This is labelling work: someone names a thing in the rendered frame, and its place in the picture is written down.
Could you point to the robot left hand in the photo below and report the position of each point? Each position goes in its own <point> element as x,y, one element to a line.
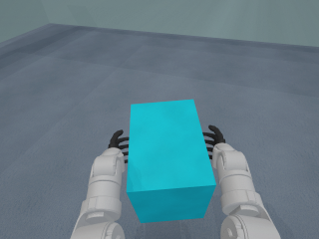
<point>114,143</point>

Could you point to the carton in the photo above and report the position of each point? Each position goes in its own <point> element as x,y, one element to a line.
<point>169,171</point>

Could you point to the robot right hand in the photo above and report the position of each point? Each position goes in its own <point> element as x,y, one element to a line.
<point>217,136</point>

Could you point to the right robot upper arm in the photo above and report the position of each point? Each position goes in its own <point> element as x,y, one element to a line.
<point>237,226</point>

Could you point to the robot left forearm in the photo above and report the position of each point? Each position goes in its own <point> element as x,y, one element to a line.
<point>103,203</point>

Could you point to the left robot upper arm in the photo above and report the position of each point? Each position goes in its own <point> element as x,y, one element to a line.
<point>104,230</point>

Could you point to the robot right forearm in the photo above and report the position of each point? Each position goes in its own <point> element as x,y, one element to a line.
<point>238,195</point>

